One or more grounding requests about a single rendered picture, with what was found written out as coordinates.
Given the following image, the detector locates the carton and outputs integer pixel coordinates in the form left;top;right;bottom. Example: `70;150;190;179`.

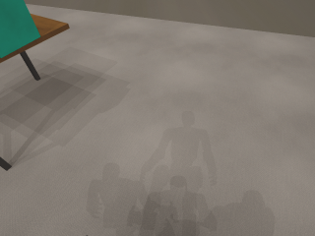
0;0;40;58

